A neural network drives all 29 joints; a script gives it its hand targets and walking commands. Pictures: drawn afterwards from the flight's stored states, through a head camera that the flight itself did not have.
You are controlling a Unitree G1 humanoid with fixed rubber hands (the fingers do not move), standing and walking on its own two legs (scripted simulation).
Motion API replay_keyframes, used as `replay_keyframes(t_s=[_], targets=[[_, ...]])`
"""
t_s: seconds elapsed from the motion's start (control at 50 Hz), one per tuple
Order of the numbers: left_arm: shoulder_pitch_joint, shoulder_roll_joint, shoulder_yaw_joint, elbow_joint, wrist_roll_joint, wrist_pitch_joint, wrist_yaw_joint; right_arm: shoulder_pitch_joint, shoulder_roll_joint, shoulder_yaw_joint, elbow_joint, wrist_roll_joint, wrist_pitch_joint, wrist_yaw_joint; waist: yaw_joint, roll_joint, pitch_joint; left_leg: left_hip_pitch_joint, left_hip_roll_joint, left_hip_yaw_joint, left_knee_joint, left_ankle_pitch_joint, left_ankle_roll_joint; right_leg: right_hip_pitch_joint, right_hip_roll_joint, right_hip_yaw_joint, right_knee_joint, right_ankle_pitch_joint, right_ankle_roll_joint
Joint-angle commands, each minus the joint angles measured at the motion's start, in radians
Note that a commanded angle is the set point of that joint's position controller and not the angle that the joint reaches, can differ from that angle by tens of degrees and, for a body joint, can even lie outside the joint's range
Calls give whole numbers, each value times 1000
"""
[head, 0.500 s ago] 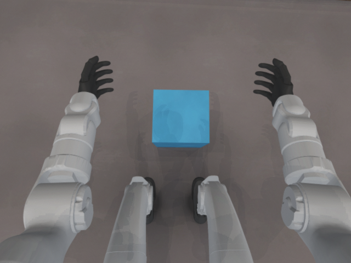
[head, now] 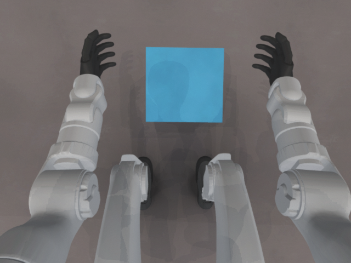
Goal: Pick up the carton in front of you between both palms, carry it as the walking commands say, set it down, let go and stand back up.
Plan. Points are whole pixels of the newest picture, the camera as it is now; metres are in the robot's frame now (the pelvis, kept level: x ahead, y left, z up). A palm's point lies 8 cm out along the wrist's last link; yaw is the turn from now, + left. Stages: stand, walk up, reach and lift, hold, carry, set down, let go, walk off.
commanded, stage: reach and lift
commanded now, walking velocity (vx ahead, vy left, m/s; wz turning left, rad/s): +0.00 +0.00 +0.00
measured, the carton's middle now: (182, 91) +0.46 -0.03 -0.41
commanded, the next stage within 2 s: none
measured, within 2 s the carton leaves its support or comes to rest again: leaves its support in 1.38 s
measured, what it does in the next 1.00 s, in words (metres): lowers itself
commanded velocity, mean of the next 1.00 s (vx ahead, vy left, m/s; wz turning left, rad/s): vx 0.00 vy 0.00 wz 0.00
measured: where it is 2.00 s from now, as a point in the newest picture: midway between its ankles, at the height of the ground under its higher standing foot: (173, 192)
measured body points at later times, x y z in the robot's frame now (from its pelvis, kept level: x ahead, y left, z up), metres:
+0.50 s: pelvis -0.05 +0.00 -0.15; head +0.31 -0.01 +0.11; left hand +0.48 +0.17 -0.34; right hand +0.48 -0.21 -0.34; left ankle +0.08 +0.13 -0.50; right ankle +0.08 -0.12 -0.50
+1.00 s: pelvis -0.04 +0.00 -0.16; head +0.32 -0.01 +0.11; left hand +0.49 +0.15 -0.34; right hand +0.48 -0.18 -0.35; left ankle +0.08 +0.13 -0.50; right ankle +0.08 -0.12 -0.50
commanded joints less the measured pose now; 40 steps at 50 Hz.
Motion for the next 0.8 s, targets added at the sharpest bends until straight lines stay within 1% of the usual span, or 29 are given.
replay_keyframes(t_s=[0.0,0.06,0.12,0.16,0.22,0.26,0.32,0.38,0.42,0.46,0.5,0.54,0.56,0.6,0.62,0.68,0.78], targets=[[-194,108,-52,-155,-62,-20,22,-184,-159,39,-146,62,-25,-18,-15,24,-1074,586,-74,27,58,494,-28,512,64,-23,26,517,41],[-220,126,-84,-188,-104,-6,39,-218,-190,71,-176,104,-15,-28,-19,16,-1112,577,-75,33,130,454,-29,496,64,-36,102,471,40],[-260,145,-96,-180,-127,10,50,-259,-204,89,-168,127,2,-35,-24,8,-1075,530,-70,39,175,352,-29,454,57,-44,151,377,39],[-297,157,-96,-151,-137,19,54,-297,-209,97,-133,138,12,-40,-22,7,-1006,478,-64,42,198,262,-28,405,48,-43,174,291,37],[-354,164,-101,-78,-148,23,56,-364,-216,115,-58,154,17,-45,-16,2,-886,395,-51,40,234,150,-25,326,33,-36,206,175,32],[-394,169,-106,-21,-154,20,55,-410,-217,129,-1,164,14,-48,-11,-5,-816,343,-43,38,259,100,-22,294,26,-26,231,123,30],[-454,188,-116,54,-165,8,51,-477,-225,148,76,175,3,-53,-5,-13,-741,286,-35,34,300,64,-18,273,17,-13,270,84,28],[-511,206,-134,109,-183,-9,47,-535,-237,165,134,187,-12,-58,-4,-17,-708,258,-29,30,342,62,-17,269,12,-3,310,81,26],[-544,217,-151,126,-199,-20,46,-565,-247,174,154,196,-23,-62,-7,-16,-715,259,-27,29,371,78,-17,280,10,1,336,99,24],[-566,224,-172,124,-222,-31,47,-585,-260,183,151,206,-34,-68,-13,-14,-756,279,-26,30,397,106,-18,309,9,2,361,132,22],[-555,188,-223,151,-274,-38,42,-589,-261,204,134,221,-44,-74,-36,-23,-796,290,-29,32,417,143,-20,348,9,0,377,181,20],[-541,186,-236,177,-293,-39,40,-581,-257,219,115,226,-47,-78,-37,-35,-805,261,-32,34,434,160,-20,386,7,2,395,222,21],[-535,188,-236,171,-296,-41,41,-579,-251,224,99,228,-47,-80,-34,-41,-818,253,-35,37,439,168,-20,409,8,2,401,239,22],[-520,175,-242,156,-302,-50,43,-567,-205,258,86,250,-46,-75,-14,-47,-845,249,-40,46,441,192,-20,447,12,3,410,274,23],[-512,169,-241,151,-301,-53,43,-559,-193,265,83,253,-43,-71,-11,-47,-849,247,-42,50,442,205,-20,452,15,4,413,288,24],[-486,155,-233,144,-293,-56,43,-525,-174,259,74,239,-39,-66,-18,-47,-831,229,-49,53,442,220,-19,442,24,3,410,307,27],[-479,159,-191,185,-251,-57,44,-513,-174,221,107,198,-38,-65,-16,-34,-685,171,-51,37,430,182,-16,319,23,7,402,249,29]])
